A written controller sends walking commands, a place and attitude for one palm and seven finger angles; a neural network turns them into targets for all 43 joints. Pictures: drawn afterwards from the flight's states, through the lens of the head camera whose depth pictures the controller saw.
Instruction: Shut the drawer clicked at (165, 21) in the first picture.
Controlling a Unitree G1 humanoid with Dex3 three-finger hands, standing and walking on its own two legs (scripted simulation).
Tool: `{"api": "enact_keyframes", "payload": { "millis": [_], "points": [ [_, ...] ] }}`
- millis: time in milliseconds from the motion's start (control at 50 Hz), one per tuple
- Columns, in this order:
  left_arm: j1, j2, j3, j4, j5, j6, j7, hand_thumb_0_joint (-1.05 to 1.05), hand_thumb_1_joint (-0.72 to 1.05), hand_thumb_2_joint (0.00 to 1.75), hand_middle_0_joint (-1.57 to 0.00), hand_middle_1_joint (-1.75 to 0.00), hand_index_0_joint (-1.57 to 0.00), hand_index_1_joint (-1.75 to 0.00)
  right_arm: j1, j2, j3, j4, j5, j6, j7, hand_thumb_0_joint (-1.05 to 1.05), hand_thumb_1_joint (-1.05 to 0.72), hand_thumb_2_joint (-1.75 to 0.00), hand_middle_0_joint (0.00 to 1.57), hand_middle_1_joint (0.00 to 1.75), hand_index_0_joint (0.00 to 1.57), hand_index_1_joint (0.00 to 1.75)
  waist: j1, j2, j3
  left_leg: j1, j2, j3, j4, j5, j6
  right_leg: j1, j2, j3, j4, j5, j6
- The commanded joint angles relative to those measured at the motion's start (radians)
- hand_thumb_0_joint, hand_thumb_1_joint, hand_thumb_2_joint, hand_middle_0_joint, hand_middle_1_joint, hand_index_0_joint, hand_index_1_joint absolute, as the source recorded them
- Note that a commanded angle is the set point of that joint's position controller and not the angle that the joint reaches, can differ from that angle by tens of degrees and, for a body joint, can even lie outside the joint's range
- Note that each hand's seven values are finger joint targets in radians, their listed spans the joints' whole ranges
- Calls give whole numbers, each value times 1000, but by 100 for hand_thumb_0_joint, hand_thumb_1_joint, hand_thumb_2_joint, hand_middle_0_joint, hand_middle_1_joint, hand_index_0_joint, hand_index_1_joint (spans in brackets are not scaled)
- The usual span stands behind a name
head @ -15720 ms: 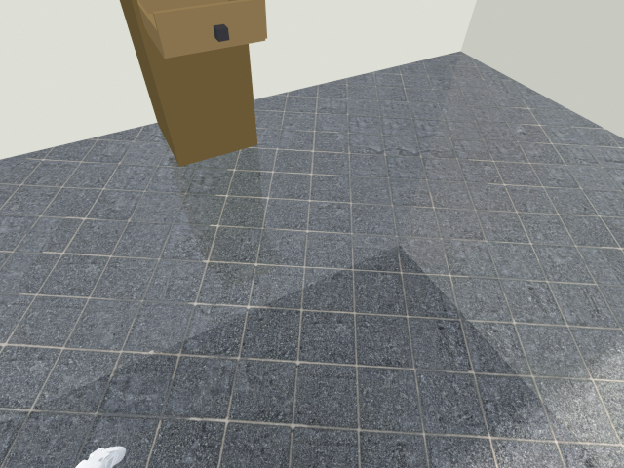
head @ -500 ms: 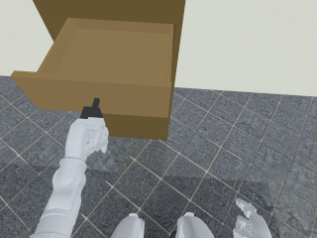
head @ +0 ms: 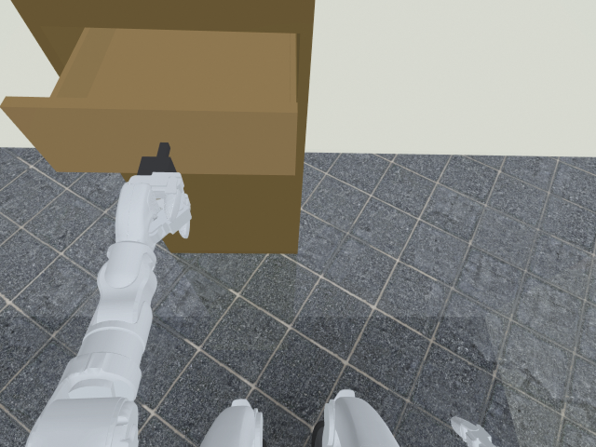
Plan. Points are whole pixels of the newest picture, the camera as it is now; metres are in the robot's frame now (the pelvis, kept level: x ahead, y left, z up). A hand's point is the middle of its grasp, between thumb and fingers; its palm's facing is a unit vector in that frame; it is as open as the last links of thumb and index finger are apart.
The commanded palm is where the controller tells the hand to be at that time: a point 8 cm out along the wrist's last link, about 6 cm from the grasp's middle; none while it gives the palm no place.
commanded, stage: push the drawer shut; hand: left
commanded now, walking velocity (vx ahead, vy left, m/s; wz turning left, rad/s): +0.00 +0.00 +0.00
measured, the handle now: (160, 165) +0.49 +0.19 +0.04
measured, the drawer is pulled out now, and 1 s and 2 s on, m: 0.17 0.06 0.00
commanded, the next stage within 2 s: pull the fist back off the drawer in 1.82 s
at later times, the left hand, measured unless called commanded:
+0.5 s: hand (192, 180) +0.47 +0.14 +0.04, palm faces +0.00 -1.00 -0.05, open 3.6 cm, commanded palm +0.46 +0.20 +0.05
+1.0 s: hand (197, 149) +0.53 +0.14 +0.04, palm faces -0.02 -1.00 -0.04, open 3.6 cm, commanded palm +0.52 +0.20 +0.05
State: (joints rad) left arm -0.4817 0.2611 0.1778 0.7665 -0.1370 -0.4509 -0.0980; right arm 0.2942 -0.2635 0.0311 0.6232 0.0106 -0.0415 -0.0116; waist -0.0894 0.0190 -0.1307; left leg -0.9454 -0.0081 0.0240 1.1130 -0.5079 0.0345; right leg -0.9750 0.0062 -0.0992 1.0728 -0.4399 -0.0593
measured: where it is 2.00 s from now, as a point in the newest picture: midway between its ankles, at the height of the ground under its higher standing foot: outside the picture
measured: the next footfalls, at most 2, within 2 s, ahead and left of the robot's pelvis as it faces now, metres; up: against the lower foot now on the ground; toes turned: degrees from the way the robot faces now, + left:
none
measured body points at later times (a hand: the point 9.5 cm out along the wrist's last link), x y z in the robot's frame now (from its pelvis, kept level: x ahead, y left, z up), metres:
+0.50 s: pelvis +0.00 +0.00 -0.01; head +0.12 +0.01 +0.43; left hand +0.46 +0.20 +0.04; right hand +0.06 -0.26 -0.13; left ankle +0.01 +0.10 -0.65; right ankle +0.04 -0.09 -0.65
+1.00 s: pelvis +0.00 +0.00 -0.01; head +0.15 +0.01 +0.41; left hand +0.52 +0.20 +0.04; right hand -0.01 -0.26 -0.12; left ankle +0.01 +0.10 -0.65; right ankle +0.04 -0.09 -0.65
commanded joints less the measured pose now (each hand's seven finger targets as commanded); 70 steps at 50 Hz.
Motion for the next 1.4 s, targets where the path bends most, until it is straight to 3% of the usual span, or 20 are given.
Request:
{"api": "enact_keyframes", "payload": {
  "millis": [0,80,140,260,320,380,480,560,600,660,840,900,980,1020,1060,1100,1220,1280,1340,1380],
  "points": [
    [-451,141,37,-188,-12,-79,11,0,90,90,-140,-160,-140,-160,65,-141,-63,-93,-1,-32,-3,0,-90,-90,20,30,20,30,-30,51,-407,192,2,-65,-156,229,-10,262,0,100,-140,181,32],
    [-531,144,35,-150,-5,-94,12,0,90,90,-140,-160,-140,-160,84,-143,-66,-77,-5,-23,1,0,-90,-90,20,30,20,30,-52,36,-408,199,6,-70,-148,238,-8,238,4,97,-135,187,36],
    [-540,174,65,-123,-2,-102,14,0,90,90,-140,-160,-140,-160,94,-145,-69,-73,-7,-15,2,0,-90,-90,20,30,20,30,-49,12,-425,182,4,-63,-142,243,-5,268,3,105,-139,204,37],
    [-641,183,63,-68,8,-116,-1,0,90,90,-140,-160,-140,-160,114,-144,-66,-63,-11,-5,2,0,-90,-90,20,30,20,30,-65,54,-432,203,4,-66,-130,265,-4,234,9,104,-127,223,35],
    [-677,231,103,5,11,-116,-5,0,90,90,-140,-160,-140,-160,122,-145,-61,-52,-11,3,1,0,-90,-90,20,30,20,30,-72,23,-410,146,0,-58,-122,225,0,253,9,118,-140,200,39],
    [-752,262,111,25,25,-126,-9,0,90,90,-140,-160,-140,-160,128,-149,-56,-52,-14,8,-1,0,-90,-90,20,30,20,30,-78,62,-431,147,-1,-64,-119,212,-1,236,10,117,-130,182,36],
    [-803,315,151,86,28,-124,-11,0,90,90,-140,-160,-140,-160,148,-159,-54,-49,-19,17,0,0,-90,-90,20,30,20,30,-94,44,-455,119,0,-63,-102,208,5,238,14,122,-129,177,39],
    [-855,326,153,93,33,-123,-15,0,90,90,-140,-160,-140,-160,162,-159,-52,-52,-26,22,5,0,-90,-90,20,30,20,30,-99,105,-485,138,1,-70,-97,238,4,222,15,118,-116,196,35],
    [-847,369,185,113,37,-120,-15,0,90,90,-140,-160,-140,-160,168,-165,-53,-49,-26,27,5,0,-90,-90,20,30,20,30,-96,94,-498,128,3,-67,-92,239,3,236,17,123,-121,199,37],
    [-881,375,188,143,38,-115,-15,0,90,90,-140,-160,-140,-160,183,-166,-49,-51,-29,29,6,0,-90,-90,20,30,20,30,-113,60,-473,83,5,-68,-86,217,10,238,21,129,-125,184,39],
    [-961,475,244,169,55,-104,-21,0,90,90,-140,-160,-140,-160,223,-176,-44,-46,-35,42,11,0,-90,-90,20,30,20,30,-128,112,-502,64,10,-61,-67,231,12,244,26,141,-127,195,41],
    [-970,522,279,167,62,-102,-24,0,90,90,-140,-160,-140,-160,241,-182,-43,-47,-39,48,12,0,-90,-90,20,30,20,30,-119,125,-539,87,13,-69,-68,268,10,252,30,131,-115,225,38],
    [-1001,501,262,179,68,-98,-20,0,90,90,-140,-160,-140,-160,253,-183,-42,-44,-44,53,19,0,-90,-90,20,30,20,30,-134,162,-530,132,19,-81,-70,294,5,194,36,112,-108,224,37],
    [-1018,539,287,175,71,-99,-11,0,90,90,-140,-160,-140,-160,256,-188,-42,-40,-47,57,19,0,-90,-90,20,30,20,30,-136,151,-527,119,21,-81,-64,292,6,197,35,115,-111,221,39],
    [-1045,524,277,186,75,-100,-6,0,90,90,-140,-160,-140,-160,267,-189,-41,-39,-49,57,19,0,-90,-90,20,30,20,30,-153,135,-530,125,22,-89,-63,306,8,183,38,108,-105,233,39],
    [-1062,552,293,192,83,-102,1,0,90,90,-140,-160,-140,-160,269,-191,-40,-35,-50,58,20,0,-90,-90,20,30,20,30,-152,153,-533,120,23,-88,-56,304,7,175,37,109,-104,225,40],
    [-1149,583,283,248,114,-87,11,0,90,90,-140,-160,-140,-160,286,-199,-33,-24,-56,62,20,0,-90,-90,20,30,20,30,-191,166,-509,95,28,-102,-41,281,9,118,39,103,-98,188,41],
    [-1177,645,318,239,129,-87,15,0,90,90,-140,-160,-140,-160,299,-206,-32,-26,-61,66,21,0,-90,-90,20,30,20,30,-181,213,-572,130,29,-108,-32,322,5,119,39,100,-85,208,38],
    [-1212,607,277,249,137,-76,14,0,90,90,-140,-160,-140,-160,303,-202,-28,-25,-64,70,25,0,-90,-90,20,30,20,30,-199,240,-568,154,33,-120,-30,347,0,86,40,91,-82,216,38],
    [-1220,623,292,248,142,-75,18,0,90,90,-140,-160,-140,-160,316,-208,-29,-23,-69,75,29,0,-90,-90,20,30,20,30,-197,259,-596,195,38,-131,-27,383,-5,68,44,83,-75,229,36]
  ]
}}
